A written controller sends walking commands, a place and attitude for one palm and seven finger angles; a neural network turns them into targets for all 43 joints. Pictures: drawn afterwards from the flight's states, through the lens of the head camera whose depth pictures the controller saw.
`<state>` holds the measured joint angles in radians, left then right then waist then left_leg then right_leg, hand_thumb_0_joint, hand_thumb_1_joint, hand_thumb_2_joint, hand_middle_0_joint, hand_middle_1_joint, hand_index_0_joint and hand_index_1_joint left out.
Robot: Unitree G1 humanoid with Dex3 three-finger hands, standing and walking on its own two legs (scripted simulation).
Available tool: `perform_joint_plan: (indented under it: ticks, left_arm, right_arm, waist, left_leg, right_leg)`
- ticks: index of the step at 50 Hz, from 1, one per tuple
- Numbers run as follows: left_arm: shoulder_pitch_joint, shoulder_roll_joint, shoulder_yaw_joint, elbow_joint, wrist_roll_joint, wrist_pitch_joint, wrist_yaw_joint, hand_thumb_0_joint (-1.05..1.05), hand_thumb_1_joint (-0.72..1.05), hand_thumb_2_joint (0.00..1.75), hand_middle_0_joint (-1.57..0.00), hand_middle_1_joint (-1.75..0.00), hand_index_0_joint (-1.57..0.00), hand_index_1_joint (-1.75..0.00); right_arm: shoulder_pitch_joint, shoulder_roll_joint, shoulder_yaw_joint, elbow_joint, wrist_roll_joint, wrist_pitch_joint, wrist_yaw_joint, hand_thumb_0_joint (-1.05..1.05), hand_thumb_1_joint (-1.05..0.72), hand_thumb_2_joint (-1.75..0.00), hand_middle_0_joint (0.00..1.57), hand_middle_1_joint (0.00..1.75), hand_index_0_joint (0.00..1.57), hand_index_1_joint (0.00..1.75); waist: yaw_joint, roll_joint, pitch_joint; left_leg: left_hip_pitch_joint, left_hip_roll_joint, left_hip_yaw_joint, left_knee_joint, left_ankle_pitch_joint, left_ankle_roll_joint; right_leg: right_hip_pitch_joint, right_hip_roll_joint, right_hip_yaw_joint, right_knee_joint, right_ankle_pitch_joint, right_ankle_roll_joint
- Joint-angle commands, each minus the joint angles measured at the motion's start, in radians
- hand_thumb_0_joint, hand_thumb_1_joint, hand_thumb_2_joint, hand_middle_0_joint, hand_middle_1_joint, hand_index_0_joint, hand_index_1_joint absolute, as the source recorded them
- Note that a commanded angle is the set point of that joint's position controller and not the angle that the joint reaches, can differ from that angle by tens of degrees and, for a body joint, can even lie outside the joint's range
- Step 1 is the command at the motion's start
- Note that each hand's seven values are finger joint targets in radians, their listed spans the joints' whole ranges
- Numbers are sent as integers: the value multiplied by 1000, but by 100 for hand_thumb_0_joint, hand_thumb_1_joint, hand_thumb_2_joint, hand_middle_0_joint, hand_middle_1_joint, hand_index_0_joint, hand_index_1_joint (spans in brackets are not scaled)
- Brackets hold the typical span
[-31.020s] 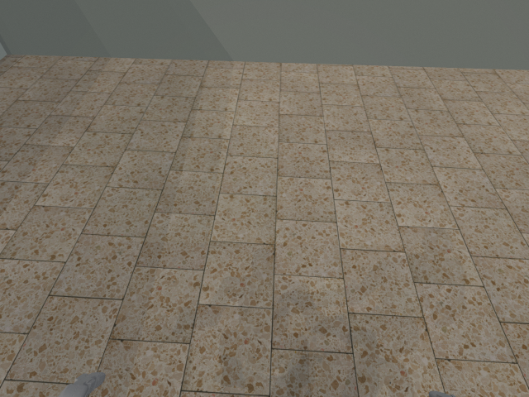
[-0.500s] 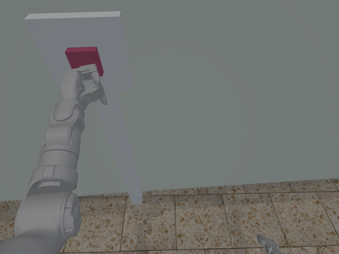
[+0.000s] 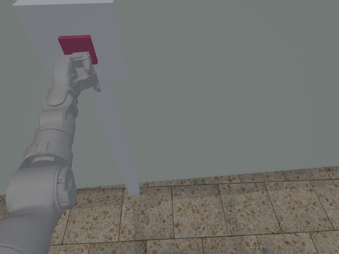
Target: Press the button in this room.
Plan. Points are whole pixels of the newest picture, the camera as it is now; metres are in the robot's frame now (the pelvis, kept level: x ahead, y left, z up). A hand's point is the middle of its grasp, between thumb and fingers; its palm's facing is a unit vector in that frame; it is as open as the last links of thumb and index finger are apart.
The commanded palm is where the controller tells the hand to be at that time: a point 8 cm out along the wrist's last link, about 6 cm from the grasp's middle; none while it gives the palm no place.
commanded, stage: press the button with the knuckle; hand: left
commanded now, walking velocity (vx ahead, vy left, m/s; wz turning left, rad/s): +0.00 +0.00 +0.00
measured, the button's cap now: (80, 48) +0.52 +0.21 +0.22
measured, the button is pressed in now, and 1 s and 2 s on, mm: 12 0 0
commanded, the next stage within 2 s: hold the button down briefly in 0.14 s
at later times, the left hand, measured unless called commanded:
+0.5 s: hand (94, 75) +0.48 +0.18 +0.18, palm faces +0.10 -1.00 -0.01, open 3.6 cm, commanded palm +0.48 +0.23 +0.19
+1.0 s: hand (93, 80) +0.46 +0.17 +0.18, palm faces +0.10 -1.00 +0.01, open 3.4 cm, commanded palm +0.42 +0.22 +0.19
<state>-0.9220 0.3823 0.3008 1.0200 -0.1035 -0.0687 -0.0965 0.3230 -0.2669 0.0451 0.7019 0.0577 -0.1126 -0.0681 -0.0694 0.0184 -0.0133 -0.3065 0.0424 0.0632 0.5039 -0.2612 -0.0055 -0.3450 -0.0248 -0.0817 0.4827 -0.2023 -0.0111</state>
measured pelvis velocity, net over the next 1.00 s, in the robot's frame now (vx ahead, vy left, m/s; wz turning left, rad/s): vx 0.00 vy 0.00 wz -0.02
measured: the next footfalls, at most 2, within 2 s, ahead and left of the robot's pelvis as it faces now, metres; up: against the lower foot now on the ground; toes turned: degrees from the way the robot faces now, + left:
none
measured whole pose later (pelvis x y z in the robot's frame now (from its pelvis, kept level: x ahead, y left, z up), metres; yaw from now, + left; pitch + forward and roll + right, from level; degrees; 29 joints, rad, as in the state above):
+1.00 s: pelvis +0.00 +0.00 +0.00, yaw -1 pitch +4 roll +0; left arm -0.79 0.35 0.31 0.87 -0.14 -0.08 -0.10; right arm 0.33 -0.27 0.04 0.67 0.06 -0.14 -0.05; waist -0.05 0.03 -0.04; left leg -0.30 0.05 0.08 0.51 -0.27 -0.01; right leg -0.35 -0.02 -0.06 0.50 -0.21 -0.01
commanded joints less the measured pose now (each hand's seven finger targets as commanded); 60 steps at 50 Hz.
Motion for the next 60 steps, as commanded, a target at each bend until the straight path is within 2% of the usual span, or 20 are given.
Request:
perform_joint_plan:
  ticks: [1,3,4,5,9,13,14,21,23,27,28,31,35,40,45,47,50,54,59,60]
  left_arm:
    - [-618,280,47,-185,-14,-105,16,0,90,90,-130,-150,-130,-150]
    - [-666,281,38,-164,-12,-117,13,0,90,90,-130,-150,-130,-150]
    - [-664,304,56,-149,-9,-125,15,0,90,90,-130,-150,-130,-150]
    - [-678,294,40,-159,-9,-131,13,0,90,90,-130,-150,-130,-150]
    - [-705,304,42,-114,-6,-150,18,0,90,90,-130,-150,-130,-150]
    - [-737,292,21,-95,-8,-157,18,0,90,90,-130,-150,-130,-150]
    - [-729,299,33,-94,-11,-161,19,0,90,90,-130,-150,-130,-150]
    - [-756,316,30,-82,-9,-171,13,0,90,90,-130,-150,-130,-150]
    - [-732,335,43,-51,-8,-166,13,0,90,90,-130,-150,-130,-150]
    - [-764,320,29,-86,-6,-174,13,0,90,90,-130,-150,-130,-150]
    - [-749,298,20,-80,-10,-172,11,0,90,90,-130,-150,-130,-150]
    - [-721,335,62,-98,-12,-176,9,0,90,90,-130,-150,-130,-150]
    - [-674,263,28,-145,-14,-180,-1,0,90,90,-130,-150,-130,-150]
    - [-552,245,41,-256,-32,-168,-6,0,90,90,-130,-150,-130,-150]
    - [-417,232,56,-360,-50,-114,-8,0,90,90,-130,-150,-130,-150]
    - [-393,231,54,-409,-51,-87,-8,0,90,90,-130,-150,-130,-150]
    - [-310,170,24,-505,-55,-52,-8,0,90,90,-130,-150,-130,-150]
    - [-155,192,80,-624,-82,4,-11,0,90,90,-130,-150,-130,-150]
    - [-33,79,-5,-788,-88,98,-29,0,90,90,-130,-150,-130,-150]
    - [-4,96,13,-821,-92,117,-28,0,90,90,-130,-150,-130,-150]
  right_arm:
    - [41,-145,-56,-92,0,-53,-13,0,-90,-90,20,30,20,30]
    - [60,-148,-54,-79,-4,-62,-12,0,-90,-90,20,30,20,30]
    - [69,-152,-57,-74,-6,-61,-11,0,-90,-90,20,30,20,30]
    - [67,-151,-55,-78,-3,-64,-10,0,-90,-90,20,30,20,30]
    - [90,-160,-56,-61,-8,-74,-8,0,-90,-90,20,30,20,30]
    - [102,-162,-54,-55,-7,-86,-8,0,-90,-90,20,30,20,30]
    - [104,-166,-57,-56,-8,-88,-7,0,-90,-90,20,30,20,30]
    - [121,-171,-56,-51,-10,-98,-7,0,-90,-90,20,30,20,30]
    - [123,-176,-56,-48,-9,-99,-7,0,-90,-90,20,30,20,30]
    - [124,-173,-58,-54,-11,-103,-6,0,-90,-90,20,30,20,30]
    - [122,-170,-57,-56,-11,-104,-4,0,-90,-90,20,30,20,30]
    - [118,-171,-59,-65,-15,-101,-2,0,-90,-90,20,30,20,30]
    - [102,-159,-59,-78,-14,-102,6,0,-90,-90,20,30,20,30]
    - [63,-152,-65,-109,-9,-95,7,0,-90,-90,20,30,20,30]
    - [9,-146,-63,-141,2,-84,4,0,-90,-90,20,30,20,30]
    - [-11,-140,-60,-152,4,-77,0,0,-90,-90,20,30,20,30]
    - [-45,-127,-60,-176,7,-73,3,0,-90,-90,20,30,20,30]
    - [-83,-125,-60,-202,6,-58,2,0,-90,-90,20,30,20,30]
    - [-145,-108,-57,-232,16,-37,5,0,-90,-90,20,30,20,30]
    - [-152,-108,-58,-234,17,-33,5,0,-90,-90,20,30,20,30]
  waist:
    - [-38,-14,-322]
    - [-50,1,-318]
    - [-53,-30,-323]
    - [-56,9,-331]
    - [-71,-19,-298]
    - [-82,25,-284]
    - [-82,-10,-297]
    - [-89,20,-309]
    - [-88,-9,-276]
    - [-92,40,-312]
    - [-89,16,-314]
    - [-66,6,-351]
    - [-52,45,-348]
    - [-14,11,-377]
    - [21,-20,-344]
    - [30,-9,-326]
    - [52,33,-351]
    - [86,-49,-381]
    - [84,-13,-327]
    - [89,-11,-324]
  left_leg:
    - [49,-35,-44,-64,53,40]
    - [43,-33,-47,-65,37,37]
    - [37,-32,-53,-60,37,40]
    - [41,-33,-47,-59,31,39]
    - [17,-29,-62,-62,-14,38]
    - [-2,-32,-60,-66,-71,35]
    - [-3,-31,-62,-61,-71,39]
    - [-17,-31,-61,-60,-94,36]
    - [-41,-28,-62,-60,-108,36]
    - [-15,-29,-62,-55,-101,35]
    - [-15,-30,-63,-53,-92,36]
    - [-14,-32,-63,-49,-60,37]
    - [31,-33,-61,-47,-10,35]
    - [62,-30,-50,-50,53,38]
    - [66,-28,-41,-66,84,42]
    - [68,-31,-38,-70,94,41]
    - [121,-30,-32,-68,168,38]
    - [129,-30,-22,-65,260,41]
    - [174,-32,-9,-62,330,41]
    - [178,-32,-12,-65,342,40]
  right_leg:
    - [130,16,77,-63,83,0]
    - [111,15,76,-64,70,1]
    - [114,18,75,-61,66,2]
    - [106,16,80,-62,62,3]
    - [72,21,73,-66,10,3]
    - [47,18,80,-73,-41,5]
    - [52,20,80,-72,-44,6]
    - [44,19,84,-68,-67,9]
    - [34,19,83,-70,-83,10]
    - [25,20,81,-63,-72,9]
    - [32,20,79,-61,-63,8]
    - [70,20,79,-51,-35,6]
    - [60,23,68,-42,15,-2]
    - [115,27,64,-37,80,-5]
    - [155,26,62,-43,111,-9]
    - [168,24,64,-48,124,-9]
    - [185,23,55,-36,193,-17]
    - [276,20,55,-27,310,-15]
    - [263,16,46,-27,386,-12]
    - [269,15,42,-26,397,-12]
